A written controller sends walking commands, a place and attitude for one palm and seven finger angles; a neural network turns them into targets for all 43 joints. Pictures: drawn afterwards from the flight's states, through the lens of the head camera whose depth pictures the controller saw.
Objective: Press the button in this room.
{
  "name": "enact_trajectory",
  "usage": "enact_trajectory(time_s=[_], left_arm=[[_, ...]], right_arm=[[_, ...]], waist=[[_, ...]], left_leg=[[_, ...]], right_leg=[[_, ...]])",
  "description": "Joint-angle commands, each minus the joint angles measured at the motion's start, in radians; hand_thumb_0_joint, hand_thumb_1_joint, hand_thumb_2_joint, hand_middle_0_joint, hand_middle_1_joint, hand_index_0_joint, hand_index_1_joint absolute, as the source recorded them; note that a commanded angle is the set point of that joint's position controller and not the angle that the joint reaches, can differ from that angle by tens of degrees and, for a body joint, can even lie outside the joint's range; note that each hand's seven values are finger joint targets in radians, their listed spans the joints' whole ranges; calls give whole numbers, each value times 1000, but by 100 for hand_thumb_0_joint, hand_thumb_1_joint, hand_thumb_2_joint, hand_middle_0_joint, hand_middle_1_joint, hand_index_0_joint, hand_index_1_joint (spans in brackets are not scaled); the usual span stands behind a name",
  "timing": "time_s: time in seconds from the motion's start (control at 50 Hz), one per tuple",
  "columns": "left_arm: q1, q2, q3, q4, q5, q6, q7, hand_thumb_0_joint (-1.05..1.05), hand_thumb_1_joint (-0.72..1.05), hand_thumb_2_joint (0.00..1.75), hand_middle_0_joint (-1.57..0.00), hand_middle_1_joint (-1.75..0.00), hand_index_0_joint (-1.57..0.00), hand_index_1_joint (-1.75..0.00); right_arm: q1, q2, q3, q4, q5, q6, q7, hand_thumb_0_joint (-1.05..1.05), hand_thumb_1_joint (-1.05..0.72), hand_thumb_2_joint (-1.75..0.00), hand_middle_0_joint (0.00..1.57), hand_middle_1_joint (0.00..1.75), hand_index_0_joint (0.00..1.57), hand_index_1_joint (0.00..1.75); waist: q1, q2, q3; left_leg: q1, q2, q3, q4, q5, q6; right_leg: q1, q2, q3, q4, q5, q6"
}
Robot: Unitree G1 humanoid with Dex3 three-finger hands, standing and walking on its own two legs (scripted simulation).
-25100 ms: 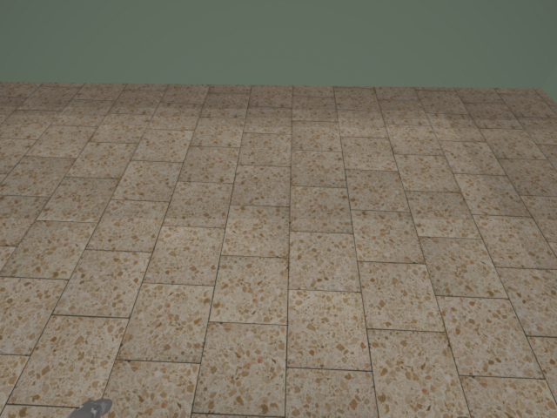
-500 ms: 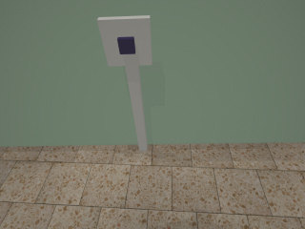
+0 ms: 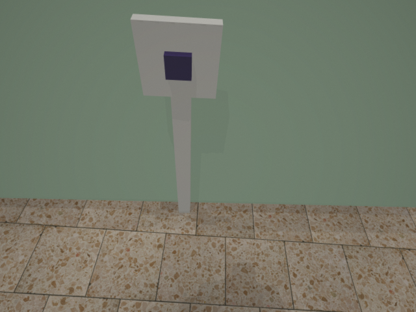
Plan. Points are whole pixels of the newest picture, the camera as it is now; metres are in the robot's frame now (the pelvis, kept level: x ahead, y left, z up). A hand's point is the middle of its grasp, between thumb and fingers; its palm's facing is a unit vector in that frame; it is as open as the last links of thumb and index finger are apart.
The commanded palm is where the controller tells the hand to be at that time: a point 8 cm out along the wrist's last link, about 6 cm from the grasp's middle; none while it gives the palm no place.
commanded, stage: take the last steps up to it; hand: left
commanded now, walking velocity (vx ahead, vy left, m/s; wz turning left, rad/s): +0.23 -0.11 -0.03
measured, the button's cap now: (178, 65) +0.64 +0.13 +0.12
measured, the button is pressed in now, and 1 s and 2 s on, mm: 0 0 0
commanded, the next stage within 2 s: come to a stop and stand still in 0.22 s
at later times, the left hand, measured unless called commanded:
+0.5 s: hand (174, 258) +0.26 +0.09 -0.16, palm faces -0.06 -0.98 -0.21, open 7.3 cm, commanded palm none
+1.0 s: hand (116, 310) +0.15 +0.21 -0.18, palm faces +0.08 -0.98 -0.21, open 7.3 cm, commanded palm none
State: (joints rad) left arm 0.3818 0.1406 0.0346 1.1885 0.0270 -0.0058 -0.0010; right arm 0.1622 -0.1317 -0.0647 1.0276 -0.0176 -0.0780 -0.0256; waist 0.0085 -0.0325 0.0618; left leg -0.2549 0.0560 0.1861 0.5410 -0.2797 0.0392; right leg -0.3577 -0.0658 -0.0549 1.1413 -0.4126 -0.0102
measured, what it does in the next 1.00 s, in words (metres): walks ahead: right foot, then left foot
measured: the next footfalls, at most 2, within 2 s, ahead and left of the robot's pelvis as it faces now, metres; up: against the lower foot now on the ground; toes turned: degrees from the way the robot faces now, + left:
right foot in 0.36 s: +0.25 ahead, -0.18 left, +0.00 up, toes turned -9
left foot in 0.82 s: +0.17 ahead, +0.08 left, +0.00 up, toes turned +4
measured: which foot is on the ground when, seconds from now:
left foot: down 0.00-0.36, up 0.38-0.80, down 0.82-1.00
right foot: up 0.00-0.34, down 0.36-0.82, up 0.84-1.00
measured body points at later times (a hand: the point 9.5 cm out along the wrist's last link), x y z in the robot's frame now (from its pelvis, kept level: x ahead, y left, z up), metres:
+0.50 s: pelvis +0.15 -0.07 +0.00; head +0.21 -0.10 +0.44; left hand +0.26 +0.14 -0.15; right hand +0.10 -0.30 -0.17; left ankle +0.07 +0.08 -0.67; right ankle +0.21 -0.18 -0.73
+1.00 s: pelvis +0.13 +0.00 +0.01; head +0.15 +0.04 +0.46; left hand +0.14 +0.26 -0.16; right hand +0.21 -0.23 -0.13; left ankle +0.13 +0.08 -0.73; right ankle +0.11 -0.15 -0.68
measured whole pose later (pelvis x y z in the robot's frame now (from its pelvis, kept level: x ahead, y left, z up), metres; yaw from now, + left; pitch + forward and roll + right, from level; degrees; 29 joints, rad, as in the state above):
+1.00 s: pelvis +0.13 +0.00 +0.01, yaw +1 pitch -1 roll -1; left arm 0.23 0.24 0.05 1.06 0.02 0.06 0.02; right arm 0.17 -0.14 -0.02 1.00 -0.01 0.02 -0.02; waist 0.04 -0.06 0.05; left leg -0.20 -0.02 0.07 0.44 -0.23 0.06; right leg -0.41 -0.03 0.03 0.95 -0.40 0.04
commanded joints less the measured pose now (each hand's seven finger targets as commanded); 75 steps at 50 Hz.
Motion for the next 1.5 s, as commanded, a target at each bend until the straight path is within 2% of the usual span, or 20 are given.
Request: enact_trajectory(time_s=[0.0,0.14,0.24,0.3,0.32,0.34,0.36,0.38,0.44,0.58,0.74,0.78,0.8,0.82,0.84,0.9,1.08,1.18,1.28,1.48], left_arm=[[5,19,20,-94,4,-15,-9,0,90,90,-20,-30,-20,-30],[-171,68,25,-198,0,9,-22,0,90,90,-20,-30,-20,-30],[-269,79,18,-237,-7,-3,-26,0,90,90,-20,-30,-20,-30],[-126,115,25,-190,-6,-25,-19,0,90,90,-20,-30,-20,-30],[-7,163,33,-147,-3,-44,-10,0,90,90,-20,-30,-20,-30],[77,262,53,-116,2,-61,10,0,90,90,-20,-30,-20,-30],[82,283,39,-116,-20,-61,16,0,90,90,-20,-30,-20,-30],[1,285,43,-135,-18,-62,24,0,90,90,-20,-30,-20,-30],[-151,229,30,-187,-12,-29,45,0,90,90,-20,-30,-20,-30],[-215,220,49,-238,-2,1,54,0,90,90,-20,-30,-20,-30],[-214,265,57,-254,10,18,40,0,90,90,-20,-30,-20,-30],[-202,231,48,-247,-4,27,35,0,90,90,-20,-30,-20,-30],[-166,165,35,-261,-13,36,32,0,90,90,-20,-30,-20,-30],[-177,145,27,-267,-12,46,33,0,90,90,-20,-30,-20,-30],[-197,159,30,-247,-8,62,42,0,90,90,-20,-30,-20,-30],[-116,170,36,-184,-4,52,25,0,90,90,-20,-30,-20,-30],[-124,105,-10,-126,-14,25,34,0,90,90,-20,-30,-20,-30],[-19,107,-22,-57,-15,12,48,0,90,90,-20,-30,-20,-30],[-54,90,-32,-56,-18,-4,48,0,90,90,-20,-30,-20,-30],[1,62,-32,-63,-19,-3,51,0,90,90,-20,-30,-20,-30]], right_arm=[[193,-103,-1,34,-6,1,-1,0,-90,-90,20,30,20,30],[215,-144,-8,28,-5,3,1,0,-90,-90,20,30,20,30],[227,-175,-23,38,-16,21,4,0,-90,-90,20,30,20,30],[211,-187,-27,47,-11,32,6,0,-90,-90,20,30,20,30],[220,-160,-20,56,-2,30,10,0,-90,-90,20,30,20,30],[279,-80,-1,49,9,27,16,0,-90,-90,20,30,20,30],[284,-88,5,39,22,47,4,0,-90,-90,20,30,20,30],[283,-89,2,42,28,66,-1,0,-90,-90,20,30,20,30],[208,-95,0,59,23,98,-2,0,-90,-90,20,30,20,30],[142,-123,-21,-5,4,152,17,0,-90,-90,20,30,20,30],[101,-125,-2,-60,10,110,23,0,-90,-90,20,30,20,30],[156,-155,-3,-45,9,93,25,0,-90,-90,20,30,20,30],[132,-235,-17,-65,-2,85,25,0,-90,-90,20,30,20,30],[69,-288,-21,-100,-6,93,15,0,-90,-90,20,30,20,30],[15,-263,-16,-103,-9,91,4,0,-90,-90,20,30,20,30],[-45,-196,10,-99,-4,81,-6,0,-90,-90,20,30,20,30],[133,-162,3,24,9,61,-21,0,-90,-90,20,30,20,30],[126,-125,17,63,21,61,-14,0,-90,-90,20,30,20,30],[159,-106,29,95,14,68,-4,0,-90,-90,20,30,20,30],[218,-68,39,129,13,72,-4,0,-90,-90,20,30,20,30]], waist=[[-15,110,10],[-15,149,62],[-44,177,57],[27,130,-41],[77,58,-119],[86,-202,-239],[61,-148,-279],[33,-213,-292],[12,-59,-148],[-6,-132,-118],[-7,-168,-134],[-34,-32,-136],[-24,266,-84],[-20,355,-13],[-18,366,9],[38,205,2],[-32,134,-105],[-2,66,-82],[-27,-110,25],[-15,11,76]], left_leg=[[70,261,-214,-336,252,76],[139,261,-136,-329,399,98],[140,253,-103,-259,451,70],[137,219,-81,-65,514,22],[60,159,-54,106,439,-18],[-140,33,-7,360,-6,-64],[-96,-7,-122,465,-360,-74],[-76,9,-187,506,-361,-71],[-119,9,-205,558,-269,-78],[-179,-23,-221,622,-139,-105],[3,-32,-136,116,-95,-83],[181,-2,-157,-140,63,-76],[133,195,-396,-274,115,-19],[-49,299,-486,-343,180,40],[-143,275,-466,-368,171,37],[-39,158,-322,-318,166,51],[283,197,-350,-254,554,125],[117,101,-314,-229,298,27],[132,38,-245,-234,134,-15],[61,37,-259,-268,0,-10]], right_leg=[[-183,-64,33,42,147,24],[-300,-88,21,-154,241,54],[-133,-42,-47,-445,209,30],[128,13,-93,-620,277,8],[329,-24,-51,-680,432,2],[551,-276,227,-672,882,-69],[486,-381,256,-679,1279,-152],[421,-377,245,-689,1331,-166],[258,-327,161,-704,1110,-168],[128,-298,105,-780,777,-155],[107,-244,121,-752,437,-129],[-10,-171,77,-626,243,-52],[-116,-41,-8,-482,1,12],[-95,23,12,-327,-141,40],[-32,19,97,-233,-133,37],[-69,35,108,-120,0,36],[11,-2,54,-482,-58,53],[247,-36,75,-831,225,17],[116,-75,119,-846,180,-19],[95,-50,110,-852,81,-15]])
